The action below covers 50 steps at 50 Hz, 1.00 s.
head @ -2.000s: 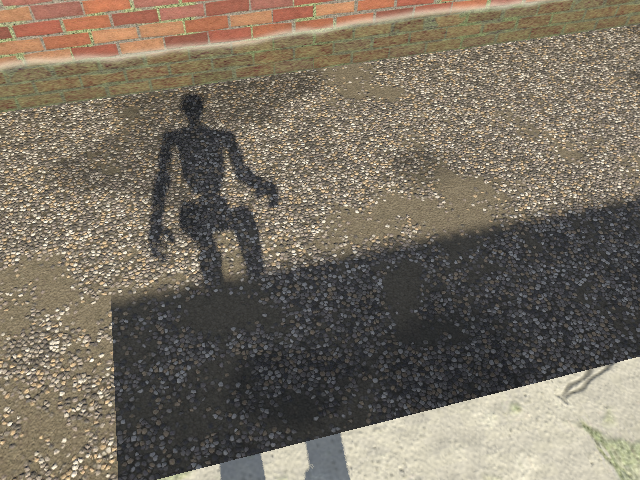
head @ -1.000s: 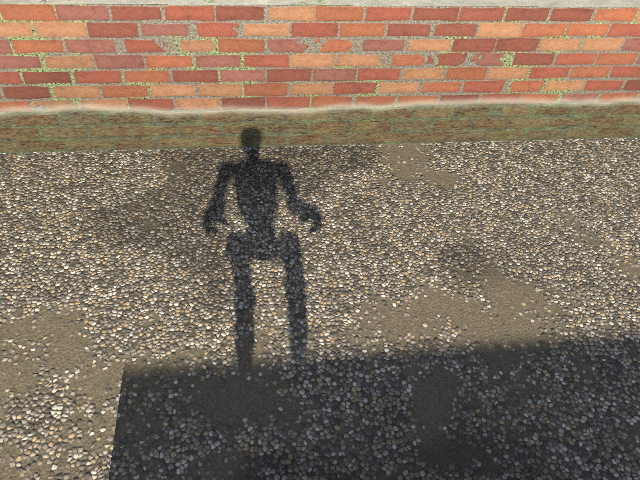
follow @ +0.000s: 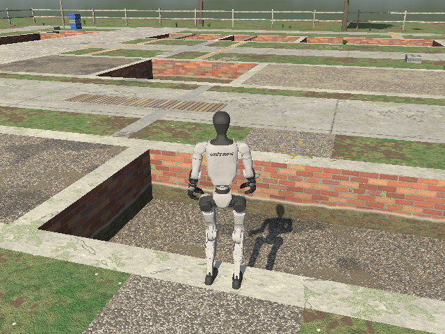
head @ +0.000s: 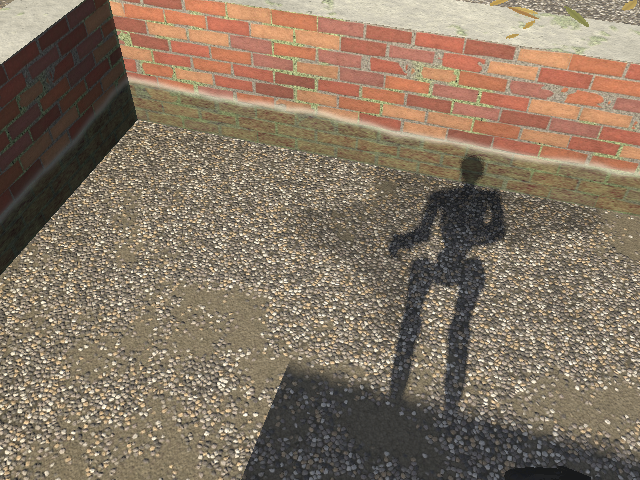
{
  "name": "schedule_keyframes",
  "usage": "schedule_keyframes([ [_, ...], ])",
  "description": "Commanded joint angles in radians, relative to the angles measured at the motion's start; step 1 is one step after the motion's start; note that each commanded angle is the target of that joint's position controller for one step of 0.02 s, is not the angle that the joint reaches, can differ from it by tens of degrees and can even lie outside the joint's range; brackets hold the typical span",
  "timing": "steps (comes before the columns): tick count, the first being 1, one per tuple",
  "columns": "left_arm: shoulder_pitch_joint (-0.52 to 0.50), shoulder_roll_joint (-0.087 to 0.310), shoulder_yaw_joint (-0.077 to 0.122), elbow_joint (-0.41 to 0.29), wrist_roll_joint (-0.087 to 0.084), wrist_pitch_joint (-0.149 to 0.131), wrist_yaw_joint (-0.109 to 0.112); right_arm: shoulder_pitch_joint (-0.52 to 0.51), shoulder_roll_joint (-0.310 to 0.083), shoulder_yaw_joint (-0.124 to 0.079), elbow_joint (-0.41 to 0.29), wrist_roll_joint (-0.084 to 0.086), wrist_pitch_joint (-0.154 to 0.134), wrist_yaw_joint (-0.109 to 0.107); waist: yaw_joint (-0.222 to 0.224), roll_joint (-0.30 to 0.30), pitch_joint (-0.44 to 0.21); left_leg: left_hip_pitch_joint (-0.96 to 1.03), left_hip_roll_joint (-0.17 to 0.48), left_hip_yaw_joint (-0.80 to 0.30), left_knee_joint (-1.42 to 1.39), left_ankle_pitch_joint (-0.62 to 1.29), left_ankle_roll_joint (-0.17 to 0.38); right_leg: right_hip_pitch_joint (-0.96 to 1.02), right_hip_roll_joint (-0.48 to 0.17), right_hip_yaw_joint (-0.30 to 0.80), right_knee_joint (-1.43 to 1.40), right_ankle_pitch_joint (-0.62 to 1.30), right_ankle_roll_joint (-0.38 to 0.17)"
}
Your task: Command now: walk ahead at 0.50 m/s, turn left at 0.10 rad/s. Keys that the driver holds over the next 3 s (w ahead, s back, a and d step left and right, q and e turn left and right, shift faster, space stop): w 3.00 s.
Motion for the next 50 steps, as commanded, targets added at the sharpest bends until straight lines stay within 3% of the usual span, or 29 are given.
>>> schedule_keyframes([
  [1, -0.074, 0.091, 0.030, -0.102, 0.004, 0.000, 0.004, -0.088, -0.077, -0.021, -0.086, -0.014, -0.028, -0.001, -0.008, -0.006, -0.109, -0.073, 0.091, 0.007, -0.059, 0.611, 0.031, 0.141, -0.088, 0.059, -0.011, 0.613, -0.025],
  [3, -0.077, 0.080, 0.030, -0.102, 0.006, 0.006, 0.005, -0.088, -0.072, -0.019, -0.080, -0.009, -0.031, -0.006, -0.009, 0.001, -0.151, -0.038, 0.095, 0.008, -0.064, 0.651, 0.039, 0.145, -0.071, 0.041, -0.002, 0.575, -0.010],
  [7, -0.114, 0.051, 0.025, -0.114, 0.004, 0.019, 0.002, -0.093, -0.065, -0.013, -0.075, -0.005, -0.027, -0.005, -0.015, 0.008, -0.152, -0.037, 0.108, -0.001, -0.085, 0.655, 0.044, 0.127, -0.047, 0.021, -0.001, 0.441, 0.007],
  [8, -0.084, 0.047, 0.027, -0.099, 0.005, 0.009, 0.000, -0.057, -0.074, -0.014, -0.059, 0.011, -0.022, -0.021, -0.004, 0.029, -0.200, -0.017, 0.117, -0.064, -0.139, 0.490, 0.054, 0.146, -0.013, 0.004, -0.012, 0.222, 0.011],
  [10, -0.122, 0.027, 0.016, -0.108, 0.003, 0.007, -0.003, -0.107, -0.081, -0.011, -0.079, 0.012, -0.011, -0.019, -0.004, 0.058, -0.087, -0.092, 0.136, -0.115, -0.197, 0.374, 0.059, 0.105, 0.001, 0.005, -0.037, 0.126, 0.009],
  [12, -0.130, 0.023, 0.012, -0.110, 0.003, 0.002, -0.003, -0.107, -0.080, -0.009, -0.084, 0.010, -0.009, -0.015, -0.004, 0.049, -0.053, -0.129, 0.136, -0.123, -0.219, 0.312, 0.052, 0.110, -0.004, 0.012, -0.050, 0.126, 0.004],
  [18, -0.120, 0.024, 0.009, -0.107, 0.000, -0.010, -0.001, -0.109, -0.060, -0.005, -0.089, 0.001, -0.019, -0.010, -0.002, 0.008, -0.049, -0.117, 0.106, -0.062, -0.202, 0.242, 0.033, 0.116, -0.042, 0.037, -0.097, 0.156, -0.011],
  [19, -0.109, 0.027, 0.010, -0.105, -0.009, -0.011, -0.003, -0.088, -0.085, -0.012, -0.077, -0.003, -0.021, -0.013, 0.007, 0.017, -0.041, -0.129, 0.109, -0.062, -0.196, 0.213, 0.031, 0.115, -0.040, 0.045, -0.098, 0.124, -0.024],
  [20, -0.110, 0.029, 0.009, -0.104, -0.010, -0.012, -0.003, -0.090, -0.080, -0.012, -0.080, -0.003, -0.021, -0.013, 0.003, 0.011, -0.035, -0.132, 0.107, -0.056, -0.192, 0.210, 0.028, 0.110, -0.043, 0.048, -0.102, 0.127, -0.029],
  [21, -0.109, 0.029, 0.009, -0.103, -0.010, -0.014, -0.003, -0.090, -0.074, -0.010, -0.082, -0.004, -0.022, -0.013, 0.003, 0.005, -0.035, -0.130, 0.106, -0.049, -0.186, 0.208, 0.026, 0.105, -0.046, 0.052, -0.106, 0.130, -0.032],
  [22, -0.117, 0.026, 0.006, -0.105, -0.002, -0.013, -0.002, -0.112, -0.044, -0.002, -0.096, -0.002, -0.021, -0.010, -0.008, -0.009, -0.041, -0.111, 0.101, -0.037, -0.185, 0.228, 0.024, 0.098, -0.054, 0.048, -0.111, 0.171, -0.024],
  [32, -0.084, 0.035, 0.006, -0.105, 0.000, -0.011, 0.000, -0.108, -0.049, -0.005, -0.087, -0.003, -0.020, -0.016, -0.003, 0.010, -0.052, -0.075, 0.098, -0.020, -0.154, 0.273, 0.025, 0.096, -0.052, 0.048, -0.109, 0.218, -0.025],
  [33, -0.116, 0.046, 0.006, -0.121, -0.008, 0.000, 0.001, -0.144, -0.045, -0.003, -0.106, -0.017, -0.026, 0.000, -0.017, -0.006, -0.003, -0.102, 0.099, 0.021, -0.109, 0.427, 0.019, 0.071, -0.086, 0.075, -0.102, 0.414, -0.028],
  [34, -0.107, 0.059, 0.014, -0.117, -0.004, 0.003, 0.001, -0.115, -0.044, -0.005, -0.095, -0.025, -0.030, 0.002, -0.023, -0.015, -0.052, -0.077, 0.098, 0.028, -0.106, 0.463, 0.016, 0.091, -0.093, 0.076, -0.085, 0.463, -0.030],
  [35, -0.100, 0.057, 0.015, -0.118, -0.001, 0.005, 0.001, -0.107, -0.046, -0.006, -0.088, -0.024, -0.034, 0.001, -0.020, -0.012, -0.081, -0.061, 0.099, 0.030, -0.105, 0.484, 0.017, 0.103, -0.089, 0.068, -0.074, 0.476, -0.026],
  [36, -0.054, 0.043, 0.015, -0.101, 0.003, -0.007, 0.001, -0.068, -0.048, -0.006, -0.067, -0.002, -0.032, -0.018, 0.002, 0.000, -0.179, -0.008, 0.099, -0.004, -0.134, 0.346, 0.025, 0.147, -0.054, 0.037, -0.079, 0.273, -0.016],
  [38, -0.085, 0.027, 0.006, -0.108, 0.002, -0.007, -0.001, -0.122, -0.044, -0.004, -0.084, 0.003, -0.023, -0.021, 0.004, 0.012, -0.086, -0.049, 0.106, -0.023, -0.149, 0.307, 0.030, 0.101, -0.041, 0.034, -0.100, 0.203, -0.015],
  [39, -0.130, 0.033, 0.004, -0.129, -0.006, 0.006, 0.000, -0.160, -0.036, 0.000, -0.104, -0.010, -0.025, -0.003, -0.014, -0.006, -0.015, -0.087, 0.108, 0.019, -0.110, 0.455, 0.023, 0.065, -0.070, 0.057, -0.094, 0.379, -0.018],
  [40, -0.122, 0.045, 0.011, -0.127, -0.002, 0.010, -0.001, -0.127, -0.038, -0.002, -0.093, -0.018, -0.028, 0.001, -0.020, -0.012, -0.056, -0.071, 0.106, 0.025, -0.108, 0.480, 0.019, 0.082, -0.077, 0.058, -0.078, 0.411, -0.020],
  [41, -0.068, 0.035, 0.012, -0.110, 0.004, 0.000, -0.002, -0.079, -0.047, -0.004, -0.069, -0.002, -0.027, -0.017, 0.003, 0.005, -0.149, -0.030, 0.106, -0.014, -0.141, 0.333, 0.027, 0.129, -0.048, 0.032, -0.079, 0.226, -0.013],
  [42, -0.078, 0.021, 0.004, -0.115, 0.004, -0.002, -0.003, -0.113, -0.050, -0.004, -0.078, 0.003, -0.024, -0.019, 0.009, 0.024, -0.096, -0.055, 0.108, -0.027, -0.155, 0.301, 0.030, 0.105, -0.041, 0.032, -0.091, 0.189, -0.012],
  [44, -0.092, 0.024, 0.004, -0.115, 0.002, -0.005, -0.003, -0.127, -0.047, -0.002, -0.086, 0.002, -0.021, -0.019, 0.005, 0.018, -0.058, -0.075, 0.113, -0.037, -0.164, 0.278, 0.031, 0.091, -0.039, 0.035, -0.099, 0.167, -0.016],
  [45, -0.134, 0.032, 0.002, -0.137, -0.006, 0.006, -0.001, -0.158, -0.039, 0.001, -0.105, -0.009, -0.026, -0.001, -0.012, -0.003, 0.001, -0.106, 0.112, 0.011, -0.122, 0.435, 0.023, 0.059, -0.069, 0.058, -0.093, 0.349, -0.017],
  [46, -0.122, 0.041, 0.009, -0.132, -0.002, 0.009, -0.001, -0.126, -0.040, -0.001, -0.094, -0.019, -0.030, 0.002, -0.019, -0.010, -0.049, -0.083, 0.108, 0.019, -0.113, 0.465, 0.020, 0.079, -0.081, 0.062, -0.080, 0.391, -0.020],
  [47, -0.069, 0.035, 0.011, -0.113, 0.003, -0.003, -0.002, -0.078, -0.048, -0.003, -0.069, -0.003, -0.031, -0.015, 0.004, 0.003, -0.146, -0.035, 0.108, -0.018, -0.148, 0.318, 0.027, 0.128, -0.050, 0.036, -0.081, 0.210, -0.014],
  [48, -0.082, 0.021, 0.004, -0.118, 0.003, -0.005, -0.003, -0.113, -0.050, -0.003, -0.079, 0.003, -0.028, -0.018, 0.009, 0.021, -0.090, -0.061, 0.110, -0.030, -0.162, 0.288, 0.030, 0.102, -0.042, 0.034, -0.093, 0.174, -0.012],
  [50, -0.098, 0.021, 0.003, -0.119, 0.001, -0.007, -0.003, -0.127, -0.045, -0.001, -0.087, 0.002, -0.023, -0.018, 0.005, 0.015, -0.054, -0.080, 0.115, -0.039, -0.170, 0.267, 0.031, 0.088, -0.039, 0.035, -0.100, 0.156, -0.015],
])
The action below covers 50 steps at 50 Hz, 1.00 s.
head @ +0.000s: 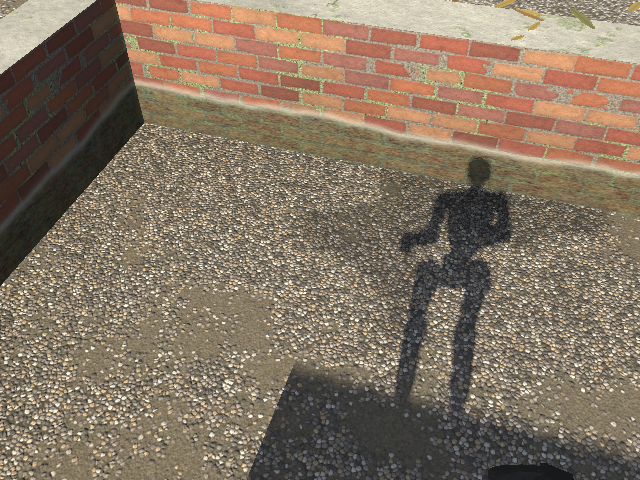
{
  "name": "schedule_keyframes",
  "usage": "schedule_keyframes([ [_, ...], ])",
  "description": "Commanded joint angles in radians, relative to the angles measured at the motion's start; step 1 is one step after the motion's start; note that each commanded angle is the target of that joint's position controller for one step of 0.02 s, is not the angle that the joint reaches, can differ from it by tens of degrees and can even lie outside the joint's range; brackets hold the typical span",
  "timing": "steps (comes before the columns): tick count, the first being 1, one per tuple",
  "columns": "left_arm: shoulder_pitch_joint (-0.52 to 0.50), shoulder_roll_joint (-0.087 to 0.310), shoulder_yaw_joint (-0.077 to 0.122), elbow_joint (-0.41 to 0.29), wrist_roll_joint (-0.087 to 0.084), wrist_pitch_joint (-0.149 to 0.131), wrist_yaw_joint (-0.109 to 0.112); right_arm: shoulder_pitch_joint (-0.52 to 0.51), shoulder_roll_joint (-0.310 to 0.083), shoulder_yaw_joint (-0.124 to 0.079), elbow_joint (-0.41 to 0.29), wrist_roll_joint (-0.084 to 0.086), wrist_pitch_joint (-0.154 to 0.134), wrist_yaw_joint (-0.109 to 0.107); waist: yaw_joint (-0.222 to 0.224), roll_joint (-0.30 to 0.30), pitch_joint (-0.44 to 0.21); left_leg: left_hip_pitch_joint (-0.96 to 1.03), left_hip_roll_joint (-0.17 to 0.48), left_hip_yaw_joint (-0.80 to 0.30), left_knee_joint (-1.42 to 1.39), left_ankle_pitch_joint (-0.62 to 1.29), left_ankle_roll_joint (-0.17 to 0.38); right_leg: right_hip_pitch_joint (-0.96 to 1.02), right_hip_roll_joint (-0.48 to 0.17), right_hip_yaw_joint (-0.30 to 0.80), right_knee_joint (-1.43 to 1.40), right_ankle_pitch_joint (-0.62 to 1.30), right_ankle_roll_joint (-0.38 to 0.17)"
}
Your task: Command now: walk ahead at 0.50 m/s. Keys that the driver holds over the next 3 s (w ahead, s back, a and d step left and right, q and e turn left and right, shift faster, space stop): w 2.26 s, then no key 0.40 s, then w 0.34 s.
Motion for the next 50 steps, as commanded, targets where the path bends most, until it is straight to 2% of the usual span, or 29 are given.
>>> schedule_keyframes([
  [1, -0.106, 0.071, 0.016, -0.109, -0.008, -0.008, 0.003, -0.147, -0.065, -0.017, -0.118, -0.008, -0.019, 0.013, -0.011, -0.009, 0.008, -0.110, 0.092, -0.035, -0.091, 0.404, 0.023, 0.052, -0.064, 0.068, -0.077, 0.326, -0.013],
  [2, -0.051, 0.074, 0.023, -0.085, 0.001, -0.017, 0.003, -0.078, -0.071, -0.021, -0.088, -0.002, -0.019, -0.001, 0.001, -0.003, -0.104, -0.058, 0.089, -0.069, -0.121, 0.273, 0.027, 0.108, -0.045, 0.049, -0.071, 0.178, -0.012],
  [4, -0.096, 0.068, 0.015, -0.107, -0.006, -0.009, 0.004, -0.145, -0.066, -0.018, -0.118, -0.011, -0.022, 0.013, -0.010, -0.002, -0.006, -0.100, 0.089, -0.032, -0.089, 0.407, 0.023, 0.056, -0.069, 0.071, -0.077, 0.338, -0.013],
  [5, -0.045, 0.074, 0.024, -0.082, 0.002, -0.019, 0.003, -0.077, -0.069, -0.020, -0.088, -0.003, -0.022, -0.002, 0.002, -0.003, -0.122, -0.044, 0.088, -0.066, -0.118, 0.276, 0.028, 0.115, -0.046, 0.049, -0.071, 0.181, -0.012],
  [7, -0.100, 0.067, 0.015, -0.107, -0.006, -0.009, 0.004, -0.145, -0.064, -0.017, -0.118, -0.010, -0.022, 0.013, -0.011, -0.003, -0.004, -0.099, 0.090, -0.032, -0.089, 0.411, 0.023, 0.053, -0.067, 0.069, -0.076, 0.335, -0.012],
  [8, -0.046, 0.072, 0.023, -0.083, 0.002, -0.019, 0.003, -0.077, -0.067, -0.020, -0.088, -0.002, -0.022, -0.002, 0.001, -0.002, -0.122, -0.043, 0.089, -0.066, -0.118, 0.278, 0.029, 0.113, -0.044, 0.048, -0.070, 0.180, -0.011],
  [10, -0.099, 0.065, 0.014, -0.107, -0.005, -0.008, 0.004, -0.145, -0.062, -0.017, -0.118, -0.010, -0.022, 0.013, -0.011, -0.001, -0.004, -0.097, 0.091, -0.031, -0.089, 0.412, 0.024, 0.052, -0.066, 0.068, -0.075, 0.334, -0.011],
  [11, -0.088, 0.077, 0.022, -0.101, -0.001, -0.007, 0.004, -0.116, -0.060, -0.018, -0.108, -0.019, -0.027, 0.015, -0.017, -0.012, -0.059, -0.070, 0.090, -0.026, -0.082, 0.445, 0.023, 0.076, -0.073, 0.071, -0.061, 0.369, -0.014],
  [12, -0.034, 0.073, 0.025, -0.083, 0.002, -0.018, 0.003, -0.066, -0.070, -0.020, -0.083, -0.002, -0.025, -0.002, 0.006, 0.003, -0.149, -0.028, 0.091, -0.065, -0.117, 0.295, 0.029, 0.123, -0.040, 0.043, -0.060, 0.181, -0.006],
  [15, -0.059, 0.058, 0.016, -0.087, 0.001, -0.020, 0.002, -0.116, -0.068, -0.018, -0.100, 0.003, -0.015, -0.005, 0.007, 0.018, -0.052, -0.077, 0.097, -0.085, -0.140, 0.238, 0.032, 0.082, -0.032, 0.045, -0.080, 0.134, -0.010],
  [16, -0.101, 0.065, 0.014, -0.108, -0.006, -0.009, 0.003, -0.148, -0.059, -0.015, -0.120, -0.008, -0.020, 0.013, -0.012, -0.005, 0.005, -0.102, 0.095, -0.035, -0.096, 0.403, 0.025, 0.048, -0.062, 0.067, -0.075, 0.321, -0.010],
  [17, -0.044, 0.070, 0.022, -0.083, 0.003, -0.018, 0.003, -0.077, -0.067, -0.019, -0.089, -0.002, -0.020, -0.001, 0.001, 0.002, -0.108, -0.054, 0.091, -0.070, -0.124, 0.269, 0.029, 0.108, -0.042, 0.048, -0.068, 0.171, -0.010],
  [19, -0.090, 0.065, 0.014, -0.105, -0.004, -0.010, 0.004, -0.145, -0.061, -0.016, -0.119, -0.011, -0.024, 0.013, -0.010, 0.000, -0.007, -0.093, 0.092, -0.032, -0.091, 0.409, 0.025, 0.053, -0.067, 0.070, -0.076, 0.337, -0.011],
  [20, -0.081, 0.078, 0.022, -0.099, -0.001, -0.008, 0.004, -0.115, -0.059, -0.017, -0.109, -0.020, -0.028, 0.015, -0.017, -0.013, -0.060, -0.066, 0.091, -0.026, -0.083, 0.443, 0.025, 0.075, -0.074, 0.072, -0.061, 0.371, -0.014],
  [21, -0.028, 0.074, 0.025, -0.081, 0.002, -0.019, 0.004, -0.066, -0.069, -0.020, -0.083, -0.002, -0.026, -0.002, 0.006, 0.003, -0.148, -0.026, 0.092, -0.064, -0.118, 0.294, 0.031, 0.123, -0.041, 0.044, -0.060, 0.183, -0.006],
  [24, -0.097, 0.063, 0.014, -0.106, -0.005, -0.010, 0.004, -0.151, -0.055, -0.014, -0.121, -0.008, -0.023, 0.012, -0.011, -0.007, -0.005, -0.089, 0.097, -0.034, -0.093, 0.413, 0.028, 0.049, -0.061, 0.065, -0.075, 0.322, -0.009],
  [26, -0.030, 0.067, 0.023, -0.083, 0.004, -0.017, 0.003, -0.069, -0.068, -0.019, -0.083, -0.001, -0.024, -0.002, 0.007, 0.008, -0.140, -0.034, 0.093, -0.066, -0.121, 0.288, 0.031, 0.119, -0.040, 0.042, -0.059, 0.173, -0.005],
  [29, -0.052, 0.057, 0.015, -0.085, 0.002, -0.021, 0.002, -0.117, -0.065, -0.017, -0.101, 0.003, -0.017, -0.005, 0.008, 0.019, -0.049, -0.077, 0.099, -0.086, -0.143, 0.235, 0.034, 0.080, -0.032, 0.044, -0.079, 0.130, -0.009],
  [30, -0.096, 0.064, 0.014, -0.107, -0.005, -0.010, 0.004, -0.148, -0.056, -0.013, -0.121, -0.007, -0.022, 0.013, -0.011, -0.006, 0.007, -0.100, 0.097, -0.035, -0.098, 0.404, 0.027, 0.046, -0.061, 0.066, -0.074, 0.319, -0.008],
  [31, -0.083, 0.074, 0.020, -0.101, -0.001, -0.007, 0.004, -0.116, -0.056, -0.015, -0.110, -0.018, -0.027, 0.016, -0.018, -0.013, -0.048, -0.076, 0.093, -0.026, -0.087, 0.437, 0.025, 0.070, -0.072, 0.070, -0.061, 0.360, -0.011],
  [32, -0.024, 0.069, 0.023, -0.081, 0.004, -0.019, 0.003, -0.066, -0.067, -0.018, -0.083, -0.002, -0.026, -0.002, 0.007, 0.006, -0.144, -0.031, 0.092, -0.064, -0.121, 0.286, 0.031, 0.122, -0.043, 0.045, -0.060, 0.179, -0.006],
  [35, -0.094, 0.063, 0.014, -0.105, -0.005, -0.011, 0.004, -0.151, -0.053, -0.012, -0.122, -0.008, -0.024, 0.012, -0.011, -0.008, -0.003, -0.088, 0.099, -0.034, -0.095, 0.413, 0.029, 0.048, -0.062, 0.066, -0.075, 0.322, -0.008],
  [37, -0.028, 0.066, 0.022, -0.082, 0.004, -0.017, 0.004, -0.068, -0.066, -0.017, -0.084, -0.001, -0.026, -0.002, 0.007, 0.008, -0.139, -0.034, 0.094, -0.065, -0.121, 0.288, 0.032, 0.118, -0.040, 0.043, -0.059, 0.174, -0.004],
  [40, -0.093, 0.061, 0.013, -0.104, -0.005, -0.010, 0.004, -0.152, -0.051, -0.012, -0.122, -0.008, -0.025, 0.012, -0.010, -0.005, -0.004, -0.088, 0.100, -0.034, -0.097, 0.412, 0.030, 0.047, -0.061, 0.065, -0.074, 0.318, -0.007],
  [42, -0.027, 0.065, 0.022, -0.081, 0.004, -0.017, 0.004, -0.068, -0.065, -0.017, -0.084, -0.001, -0.026, -0.002, 0.007, 0.010, -0.140, -0.034, 0.095, -0.066, -0.123, 0.286, 0.032, 0.118, -0.040, 0.043, -0.058, 0.169, -0.003],
  [45, -0.049, 0.055, 0.014, -0.084, 0.002, -0.021, 0.003, -0.116, -0.062, -0.015, -0.102, 0.003, -0.018, -0.005, 0.008, 0.020, -0.048, -0.076, 0.102, -0.085, -0.145, 0.234, 0.035, 0.079, -0.032, 0.044, -0.078, 0.130, -0.007],
  [46, -0.094, 0.062, 0.013, -0.105, -0.005, -0.010, 0.004, -0.148, -0.052, -0.011, -0.122, -0.007, -0.023, 0.013, -0.012, -0.006, 0.007, -0.098, 0.100, -0.033, -0.100, 0.404, 0.029, 0.045, -0.061, 0.066, -0.074, 0.320, -0.007],
  [48, -0.021, 0.067, 0.021, -0.079, 0.004, -0.019, 0.004, -0.065, -0.065, -0.017, -0.084, -0.002, -0.028, -0.002, 0.007, 0.007, -0.144, -0.030, 0.094, -0.063, -0.122, 0.285, 0.032, 0.122, -0.042, 0.046, -0.059, 0.179, -0.004],
  [50, -0.042, 0.053, 0.013, -0.082, 0.003, -0.022, 0.003, -0.112, -0.062, -0.016, -0.100, 0.003, -0.022, -0.006, 0.009, 0.022, -0.064, -0.064, 0.099, -0.079, -0.140, 0.243, 0.035, 0.083, -0.035, 0.044, -0.078, 0.138, -0.006],
])
Over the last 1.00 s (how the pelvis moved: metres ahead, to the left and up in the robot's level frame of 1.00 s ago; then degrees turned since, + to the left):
0.00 0.00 0.00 1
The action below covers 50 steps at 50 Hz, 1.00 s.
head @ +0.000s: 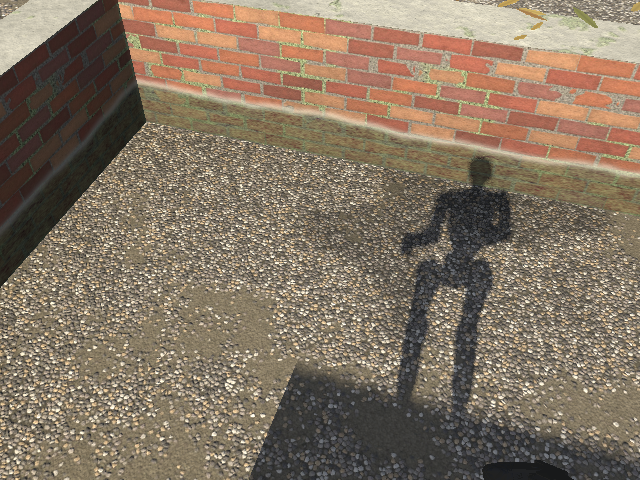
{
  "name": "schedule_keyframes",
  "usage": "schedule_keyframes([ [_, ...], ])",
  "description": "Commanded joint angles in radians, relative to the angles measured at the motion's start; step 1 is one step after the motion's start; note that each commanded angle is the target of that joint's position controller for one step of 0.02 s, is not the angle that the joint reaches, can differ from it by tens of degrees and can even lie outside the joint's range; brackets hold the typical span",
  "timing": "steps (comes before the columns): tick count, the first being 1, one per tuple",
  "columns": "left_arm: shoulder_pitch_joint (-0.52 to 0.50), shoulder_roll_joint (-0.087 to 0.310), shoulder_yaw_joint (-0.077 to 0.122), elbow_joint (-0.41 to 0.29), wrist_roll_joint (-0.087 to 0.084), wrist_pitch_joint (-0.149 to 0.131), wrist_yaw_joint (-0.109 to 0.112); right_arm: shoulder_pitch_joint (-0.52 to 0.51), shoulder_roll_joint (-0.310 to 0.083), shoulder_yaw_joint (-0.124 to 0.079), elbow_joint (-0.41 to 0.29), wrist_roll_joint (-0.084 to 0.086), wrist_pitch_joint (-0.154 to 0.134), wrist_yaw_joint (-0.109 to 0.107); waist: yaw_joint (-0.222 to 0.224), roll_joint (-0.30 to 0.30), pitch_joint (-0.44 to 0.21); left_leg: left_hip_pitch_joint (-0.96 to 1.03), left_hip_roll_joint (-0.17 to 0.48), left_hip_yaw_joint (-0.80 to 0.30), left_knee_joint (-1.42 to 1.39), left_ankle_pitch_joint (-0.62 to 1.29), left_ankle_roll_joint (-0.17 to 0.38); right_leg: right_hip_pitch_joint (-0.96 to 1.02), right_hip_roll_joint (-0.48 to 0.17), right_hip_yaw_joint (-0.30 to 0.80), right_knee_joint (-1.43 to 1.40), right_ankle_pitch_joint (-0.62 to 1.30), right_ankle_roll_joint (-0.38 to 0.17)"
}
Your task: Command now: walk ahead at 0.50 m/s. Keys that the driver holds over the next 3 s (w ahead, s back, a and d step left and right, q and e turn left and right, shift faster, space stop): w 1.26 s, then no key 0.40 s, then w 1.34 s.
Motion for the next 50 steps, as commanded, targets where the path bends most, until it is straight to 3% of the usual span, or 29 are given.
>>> schedule_keyframes([
  [1, -0.105, 0.066, 0.016, -0.106, -0.006, -0.010, 0.003, -0.149, -0.058, -0.016, -0.118, -0.007, -0.019, 0.010, -0.012, -0.009, -0.002, -0.083, 0.098, -0.053, -0.094, 0.413, 0.022, 0.044, -0.053, 0.064, -0.073, 0.325, -0.016],
  [3, -0.039, 0.069, 0.023, -0.083, 0.002, -0.016, 0.003, -0.066, -0.072, -0.021, -0.080, 0.000, -0.020, -0.004, 0.006, 0.008, -0.138, -0.030, 0.093, -0.084, -0.120, 0.286, 0.025, 0.116, -0.032, 0.042, -0.056, 0.176, -0.012],
  [6, -0.104, 0.065, 0.015, -0.106, -0.006, -0.009, 0.003, -0.149, -0.057, -0.015, -0.119, -0.007, -0.019, 0.010, -0.012, -0.006, -0.002, -0.083, 0.099, -0.053, -0.095, 0.412, 0.023, 0.043, -0.052, 0.064, -0.072, 0.321, -0.015],
  [8, -0.037, 0.069, 0.023, -0.083, 0.002, -0.017, 0.002, -0.066, -0.071, -0.021, -0.080, 0.000, -0.020, -0.004, 0.006, 0.010, -0.138, -0.031, 0.094, -0.084, -0.121, 0.284, 0.025, 0.115, -0.032, 0.042, -0.056, 0.172, -0.011],
  [11, -0.059, 0.059, 0.015, -0.085, 0.001, -0.020, 0.001, -0.114, -0.068, -0.019, -0.098, 0.004, -0.012, -0.007, 0.007, 0.020, -0.046, -0.072, 0.101, -0.103, -0.143, 0.233, 0.028, 0.075, -0.024, 0.043, -0.076, 0.132, -0.016],
  [12, -0.105, 0.066, 0.014, -0.107, -0.006, -0.009, 0.003, -0.145, -0.058, -0.015, -0.119, -0.006, -0.017, 0.011, -0.013, -0.008, 0.008, -0.093, 0.099, -0.052, -0.098, 0.404, 0.022, 0.041, -0.052, 0.065, -0.072, 0.323, -0.015],
  [13, -0.092, 0.075, 0.020, -0.102, -0.001, -0.006, 0.003, -0.113, -0.059, -0.018, -0.108, -0.016, -0.022, 0.014, -0.020, -0.015, -0.047, -0.070, 0.095, -0.043, -0.086, 0.436, 0.020, 0.065, -0.062, 0.069, -0.058, 0.363, -0.017],
  [14, -0.032, 0.070, 0.023, -0.081, 0.002, -0.018, 0.003, -0.062, -0.070, -0.021, -0.080, -0.001, -0.022, -0.004, 0.006, 0.007, -0.142, -0.027, 0.093, -0.081, -0.120, 0.282, 0.025, 0.118, -0.034, 0.045, -0.057, 0.181, -0.013],
  [17, -0.102, 0.065, 0.015, -0.105, -0.006, -0.010, 0.003, -0.148, -0.056, -0.015, -0.119, -0.007, -0.020, 0.010, -0.012, -0.009, -0.002, -0.080, 0.100, -0.050, -0.094, 0.413, 0.023, 0.041, -0.053, 0.065, -0.073, 0.326, -0.015],
  [19, -0.036, 0.068, 0.022, -0.082, 0.002, -0.017, 0.003, -0.064, -0.069, -0.020, -0.080, 0.000, -0.021, -0.004, 0.006, 0.008, -0.137, -0.030, 0.095, -0.082, -0.120, 0.284, 0.025, 0.114, -0.032, 0.042, -0.056, 0.176, -0.011],
  [22, -0.102, 0.064, 0.014, -0.105, -0.006, -0.010, 0.003, -0.148, -0.055, -0.015, -0.119, -0.007, -0.020, 0.010, -0.012, -0.006, -0.002, -0.081, 0.101, -0.050, -0.096, 0.411, 0.024, 0.040, -0.052, 0.065, -0.072, 0.321, -0.014],
  [23, -0.046, 0.072, 0.021, -0.081, 0.002, -0.018, 0.003, -0.075, -0.065, -0.019, -0.087, 0.000, -0.018, -0.004, 0.001, 0.003, -0.106, -0.044, 0.098, -0.087, -0.127, 0.268, 0.026, 0.100, -0.030, 0.044, -0.063, 0.161, -0.013],
  [25, -0.096, 0.062, 0.012, -0.105, -0.004, -0.009, 0.004, -0.142, -0.059, -0.016, -0.118, -0.008, -0.021, 0.010, -0.012, -0.001, -0.004, -0.083, 0.098, -0.046, -0.094, 0.411, 0.022, 0.042, -0.056, 0.067, -0.071, 0.333, -0.014],
  [26, -0.086, 0.075, 0.020, -0.099, -0.001, -0.007, 0.004, -0.113, -0.056, -0.017, -0.108, -0.018, -0.025, 0.013, -0.019, -0.013, -0.059, -0.057, 0.097, -0.041, -0.085, 0.444, 0.022, 0.066, -0.062, 0.069, -0.057, 0.366, -0.017],
  [27, -0.031, 0.072, 0.023, -0.080, 0.002, -0.019, 0.003, -0.062, -0.068, -0.020, -0.080, -0.001, -0.023, -0.005, 0.006, 0.007, -0.144, -0.022, 0.097, -0.080, -0.120, 0.287, 0.026, 0.117, -0.030, 0.043, -0.055, 0.175, -0.011],
  [30, -0.057, 0.058, 0.014, -0.084, 0.001, -0.020, 0.002, -0.112, -0.065, -0.018, -0.099, 0.004, -0.013, -0.007, 0.007, 0.019, -0.045, -0.070, 0.103, -0.100, -0.143, 0.233, 0.029, 0.072, -0.024, 0.044, -0.075, 0.134, -0.016],
  [31, -0.103, 0.064, 0.013, -0.105, -0.006, -0.009, 0.003, -0.144, -0.056, -0.014, -0.119, -0.006, -0.018, 0.010, -0.014, -0.007, 0.009, -0.090, 0.102, -0.048, -0.098, 0.404, 0.022, 0.037, -0.052, 0.066, -0.072, 0.325, -0.014],
  [32, -0.090, 0.074, 0.018, -0.100, -0.001, -0.006, 0.003, -0.111, -0.056, -0.017, -0.108, -0.017, -0.023, 0.013, -0.020, -0.015, -0.047, -0.068, 0.097, -0.039, -0.086, 0.436, 0.020, 0.063, -0.061, 0.070, -0.058, 0.364, -0.016],
  [33, -0.029, 0.069, 0.021, -0.079, 0.003, -0.018, 0.003, -0.060, -0.068, -0.020, -0.080, -0.002, -0.023, -0.004, 0.006, 0.008, -0.142, -0.025, 0.095, -0.078, -0.120, 0.280, 0.026, 0.116, -0.034, 0.045, -0.057, 0.181, -0.012],
  [36, -0.100, 0.064, 0.013, -0.103, -0.006, -0.010, 0.003, -0.146, -0.054, -0.014, -0.119, -0.007, -0.021, 0.009, -0.013, -0.008, -0.001, -0.078, 0.103, -0.047, -0.095, 0.412, 0.024, 0.038, -0.052, 0.066, -0.073, 0.326, -0.014],
  [38, -0.033, 0.067, 0.020, -0.080, 0.002, -0.017, 0.003, -0.062, -0.067, -0.019, -0.081, 0.000, -0.022, -0.004, 0.006, 0.009, -0.136, -0.029, 0.097, -0.079, -0.121, 0.281, 0.026, 0.112, -0.031, 0.043, -0.056, 0.174, -0.011],
  [41, -0.054, 0.057, 0.013, -0.083, 0.001, -0.021, 0.002, -0.111, -0.064, -0.018, -0.099, 0.003, -0.014, -0.007, 0.007, 0.020, -0.045, -0.069, 0.104, -0.098, -0.143, 0.229, 0.029, 0.070, -0.023, 0.045, -0.075, 0.133, -0.016],
  [42, -0.101, 0.064, 0.012, -0.105, -0.006, -0.009, 0.003, -0.142, -0.055, -0.014, -0.119, -0.006, -0.019, 0.010, -0.014, -0.007, 0.009, -0.089, 0.103, -0.046, -0.098, 0.403, 0.023, 0.036, -0.051, 0.068, -0.072, 0.325, -0.014],
  [43, -0.088, 0.074, 0.018, -0.099, -0.001, -0.007, 0.003, -0.110, -0.055, -0.016, -0.108, -0.017, -0.024, 0.013, -0.021, -0.015, -0.046, -0.067, 0.099, -0.037, -0.086, 0.435, 0.021, 0.061, -0.061, 0.071, -0.058, 0.364, -0.016],
  [44, -0.028, 0.069, 0.020, -0.079, 0.002, -0.018, 0.003, -0.059, -0.067, -0.019, -0.080, -0.002, -0.023, -0.004, 0.006, 0.008, -0.141, -0.025, 0.096, -0.076, -0.120, 0.279, 0.026, 0.115, -0.033, 0.046, -0.057, 0.181, -0.012],
  [47, -0.053, 0.059, 0.013, -0.082, 0.001, -0.021, 0.002, -0.110, -0.063, -0.018, -0.099, 0.003, -0.014, -0.007, 0.007, 0.018, -0.045, -0.067, 0.104, -0.095, -0.141, 0.232, 0.029, 0.070, -0.024, 0.046, -0.076, 0.139, -0.016],
  [48, -0.100, 0.065, 0.012, -0.104, -0.006, -0.010, 0.003, -0.141, -0.054, -0.014, -0.119, -0.007, -0.019, 0.010, -0.015, -0.009, 0.009, -0.087, 0.103, -0.043, -0.096, 0.405, 0.022, 0.035, -0.052, 0.069, -0.072, 0.331, -0.015],
  [49, -0.087, 0.074, 0.018, -0.099, -0.001, -0.007, 0.003, -0.109, -0.055, -0.016, -0.108, -0.017, -0.024, 0.013, -0.021, -0.016, -0.046, -0.065, 0.099, -0.035, -0.085, 0.436, 0.021, 0.060, -0.061, 0.072, -0.058, 0.370, -0.017],
  [50, -0.027, 0.069, 0.020, -0.078, 0.002, -0.018, 0.003, -0.058, -0.066, -0.019, -0.080, -0.002, -0.023, -0.005, 0.006, 0.007, -0.141, -0.024, 0.097, -0.074, -0.118, 0.281, 0.025, 0.114, -0.034, 0.047, -0.057, 0.186, -0.013],
])
Over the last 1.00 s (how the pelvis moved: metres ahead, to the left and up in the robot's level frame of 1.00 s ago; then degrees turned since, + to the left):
0.00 0.00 0.00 0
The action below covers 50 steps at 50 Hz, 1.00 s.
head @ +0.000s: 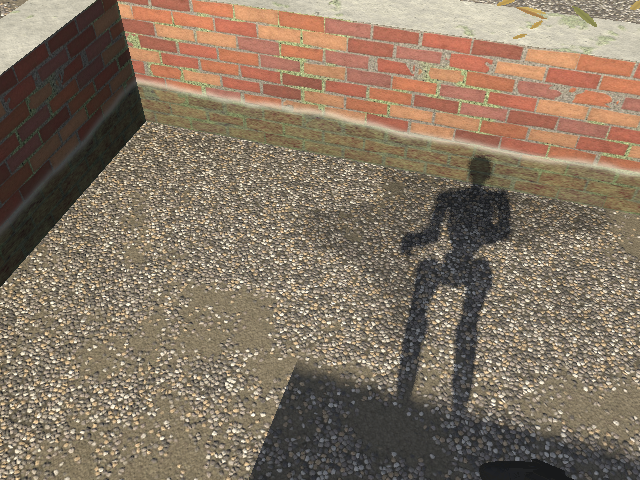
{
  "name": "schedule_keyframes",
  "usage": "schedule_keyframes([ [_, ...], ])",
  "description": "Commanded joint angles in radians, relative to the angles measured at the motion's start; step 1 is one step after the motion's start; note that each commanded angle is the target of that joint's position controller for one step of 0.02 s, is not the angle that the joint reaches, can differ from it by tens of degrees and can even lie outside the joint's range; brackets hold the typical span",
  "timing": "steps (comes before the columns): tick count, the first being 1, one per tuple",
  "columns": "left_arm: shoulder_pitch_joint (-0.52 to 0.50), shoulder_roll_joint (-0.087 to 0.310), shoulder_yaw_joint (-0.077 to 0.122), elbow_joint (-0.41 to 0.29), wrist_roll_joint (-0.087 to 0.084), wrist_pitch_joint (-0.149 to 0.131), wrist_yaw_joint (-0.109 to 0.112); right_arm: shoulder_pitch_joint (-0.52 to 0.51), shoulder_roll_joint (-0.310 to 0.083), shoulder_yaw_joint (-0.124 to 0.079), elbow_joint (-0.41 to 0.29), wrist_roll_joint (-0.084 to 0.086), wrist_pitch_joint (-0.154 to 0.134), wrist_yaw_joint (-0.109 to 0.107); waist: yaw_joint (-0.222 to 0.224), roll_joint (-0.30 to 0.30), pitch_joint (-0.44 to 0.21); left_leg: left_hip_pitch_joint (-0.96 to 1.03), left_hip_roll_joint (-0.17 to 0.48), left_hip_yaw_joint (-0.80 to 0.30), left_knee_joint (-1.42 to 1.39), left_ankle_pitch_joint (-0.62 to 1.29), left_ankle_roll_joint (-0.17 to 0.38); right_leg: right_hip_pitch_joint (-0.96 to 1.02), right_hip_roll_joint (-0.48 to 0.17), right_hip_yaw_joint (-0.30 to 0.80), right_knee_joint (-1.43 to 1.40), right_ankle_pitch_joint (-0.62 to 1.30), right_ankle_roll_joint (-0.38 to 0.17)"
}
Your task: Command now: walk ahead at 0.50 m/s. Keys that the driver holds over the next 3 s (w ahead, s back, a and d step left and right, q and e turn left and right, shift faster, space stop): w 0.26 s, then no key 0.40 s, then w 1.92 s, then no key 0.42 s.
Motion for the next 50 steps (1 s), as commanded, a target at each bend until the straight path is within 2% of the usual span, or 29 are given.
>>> schedule_keyframes([
  [1, -0.043, 0.057, 0.016, -0.083, 0.002, -0.022, 0.001, -0.094, -0.072, -0.021, -0.087, 0.008, -0.017, -0.011, 0.013, 0.024, -0.083, -0.043, 0.092, -0.100, -0.134, 0.253, 0.026, 0.085, -0.025, 0.042, -0.071, 0.158, -0.015],
  [2, -0.053, 0.056, 0.015, -0.082, 0.002, -0.023, 0.001, -0.106, -0.068, -0.020, -0.094, 0.009, -0.014, -0.012, 0.009, 0.022, -0.063, -0.053, 0.095, -0.106, -0.138, 0.239, 0.027, 0.075, -0.025, 0.042, -0.077, 0.145, -0.018],
  [3, -0.103, 0.065, 0.015, -0.103, -0.005, -0.013, 0.003, -0.144, -0.056, -0.016, -0.116, -0.003, -0.019, 0.005, -0.012, -0.009, -0.003, -0.071, 0.098, -0.059, -0.095, 0.413, 0.023, 0.037, -0.050, 0.065, -0.074, 0.331, -0.017],
  [4, -0.096, 0.077, 0.022, -0.100, -0.001, -0.009, 0.003, -0.110, -0.057, -0.018, -0.105, -0.011, -0.021, 0.008, -0.020, -0.019, -0.049, -0.057, 0.095, -0.051, -0.087, 0.442, 0.020, 0.059, -0.055, 0.066, -0.059, 0.362, -0.017],
  [5, -0.037, 0.068, 0.022, -0.080, 0.003, -0.019, 0.002, -0.060, -0.070, -0.021, -0.078, 0.004, -0.019, -0.008, 0.007, 0.009, -0.137, -0.024, 0.092, -0.091, -0.121, 0.282, 0.024, 0.111, -0.030, 0.041, -0.058, 0.179, -0.014],
  [6, -0.045, 0.055, 0.015, -0.084, 0.002, -0.021, 0.001, -0.095, -0.071, -0.021, -0.088, 0.009, -0.016, -0.012, 0.013, 0.026, -0.081, -0.045, 0.094, -0.101, -0.135, 0.251, 0.026, 0.083, -0.024, 0.041, -0.070, 0.151, -0.014],
  [8, -0.057, 0.058, 0.015, -0.083, 0.002, -0.023, 0.001, -0.109, -0.067, -0.019, -0.096, 0.008, -0.011, -0.011, 0.008, 0.020, -0.046, -0.063, 0.099, -0.110, -0.144, 0.230, 0.027, 0.069, -0.022, 0.043, -0.077, 0.137, -0.018],
  [9, -0.105, 0.065, 0.014, -0.105, -0.005, -0.011, 0.002, -0.140, -0.057, -0.016, -0.116, -0.001, -0.017, 0.006, -0.013, -0.008, 0.008, -0.083, 0.098, -0.058, -0.099, 0.404, 0.021, 0.035, -0.049, 0.066, -0.073, 0.329, -0.017],
  [10, -0.092, 0.075, 0.020, -0.100, 0.000, -0.009, 0.002, -0.108, -0.058, -0.018, -0.105, -0.012, -0.021, 0.009, -0.020, -0.016, -0.047, -0.061, 0.094, -0.050, -0.087, 0.435, 0.020, 0.060, -0.059, 0.069, -0.060, 0.368, -0.019],
  [11, -0.032, 0.069, 0.022, -0.079, 0.003, -0.021, 0.002, -0.057, -0.070, -0.021, -0.077, 0.003, -0.021, -0.008, 0.007, 0.007, -0.142, -0.020, 0.092, -0.089, -0.121, 0.278, 0.024, 0.114, -0.032, 0.044, -0.058, 0.184, -0.015],
  [12, -0.043, 0.056, 0.015, -0.083, 0.002, -0.022, 0.001, -0.093, -0.071, -0.021, -0.087, 0.008, -0.017, -0.012, 0.013, 0.025, -0.082, -0.044, 0.094, -0.098, -0.135, 0.250, 0.026, 0.083, -0.025, 0.042, -0.071, 0.155, -0.015],
  [14, -0.047, 0.059, 0.014, -0.079, 0.002, -0.023, 0.001, -0.098, -0.064, -0.018, -0.091, 0.008, -0.012, -0.011, 0.008, 0.018, -0.048, -0.059, 0.102, -0.114, -0.149, 0.222, 0.029, 0.070, -0.024, 0.046, -0.084, 0.126, -0.020],
  [15, -0.090, 0.064, 0.012, -0.099, -0.003, -0.011, 0.002, -0.123, -0.054, -0.015, -0.107, -0.002, -0.018, 0.005, -0.013, -0.004, 0.013, -0.077, 0.103, -0.069, -0.111, 0.390, 0.025, 0.031, -0.051, 0.070, -0.086, 0.303, -0.018],
  [16, -0.072, 0.069, 0.014, -0.091, 0.004, -0.008, 0.001, -0.084, -0.051, -0.015, -0.092, -0.013, -0.022, 0.009, -0.021, -0.005, -0.041, -0.046, 0.105, -0.071, -0.116, 0.411, 0.024, 0.051, -0.062, 0.074, -0.082, 0.326, -0.019],
  [18, -0.049, 0.058, 0.010, -0.083, 0.008, -0.008, 0.000, -0.071, -0.049, -0.014, -0.074, -0.011, -0.027, 0.009, -0.014, 0.010, -0.071, -0.007, 0.118, -0.093, -0.153, 0.430, 0.026, 0.061, -0.060, 0.071, -0.107, 0.294, -0.009],
  [19, 0.031, 0.064, 0.014, -0.039, 0.008, -0.017, -0.002, -0.024, -0.055, -0.014, -0.042, 0.009, -0.022, -0.006, 0.012, 0.029, -0.135, 0.014, 0.127, -0.151, -0.215, 0.241, 0.030, 0.122, -0.038, 0.055, -0.151, 0.068, -0.008],
  [20, -0.058, 0.055, 0.007, -0.076, 0.002, -0.009, -0.002, -0.114, -0.043, -0.009, -0.076, -0.002, -0.023, 0.007, -0.003, 0.015, 0.022, -0.028, 0.133, -0.115, -0.201, 0.410, 0.026, 0.038, -0.054, 0.078, -0.168, 0.234, -0.004],
  [21, -0.055, 0.054, 0.005, -0.065, 0.007, -0.007, -0.002, -0.083, -0.038, -0.009, -0.063, -0.010, -0.022, 0.011, -0.019, 0.011, -0.028, 0.008, 0.144, -0.127, -0.230, 0.420, 0.022, 0.062, -0.063, 0.080, -0.183, 0.248, -0.004],
  [26, -0.001, 0.080, 0.016, -0.019, 0.001, -0.007, -0.006, -0.033, -0.057, -0.019, -0.006, -0.008, -0.026, 0.013, -0.008, 0.004, -0.051, 0.080, 0.167, -0.140, -0.319, 0.437, 0.025, 0.139, -0.070, 0.109, -0.279, 0.303, -0.008],
  [34, 0.009, 0.079, 0.022, 0.012, -0.008, -0.003, -0.008, -0.014, -0.053, -0.028, 0.034, 0.004, -0.031, 0.013, 0.001, 0.003, -0.077, 0.127, 0.182, -0.124, -0.377, 0.423, 0.028, 0.183, -0.077, 0.124, -0.347, 0.323, -0.014],
  [36, -0.014, 0.073, 0.019, 0.007, -0.008, -0.001, -0.005, -0.036, -0.045, -0.026, 0.028, 0.004, -0.028, 0.011, 0.001, 0.001, -0.067, 0.117, 0.173, -0.112, -0.371, 0.398, 0.028, 0.176, -0.066, 0.118, -0.344, 0.290, -0.012],
  [43, -0.035, 0.084, 0.021, -0.026, -0.011, 0.005, 0.003, -0.045, -0.056, -0.031, 0.007, -0.002, -0.028, 0.006, 0.002, -0.010, -0.051, 0.049, 0.124, -0.057, -0.260, 0.342, 0.034, 0.151, -0.053, 0.101, -0.253, 0.307, -0.030],
  [50, -0.058, 0.081, 0.020, -0.067, -0.008, 0.007, 0.007, -0.068, -0.060, -0.032, -0.027, -0.007, -0.025, 0.005, -0.002, -0.009, -0.047, 0.024, 0.110, -0.041, -0.175, 0.394, 0.030, 0.112, -0.051, 0.090, -0.169, 0.362, -0.030],
])
Over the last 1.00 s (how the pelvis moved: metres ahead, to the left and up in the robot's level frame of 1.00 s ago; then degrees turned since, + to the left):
0.00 0.00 0.00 0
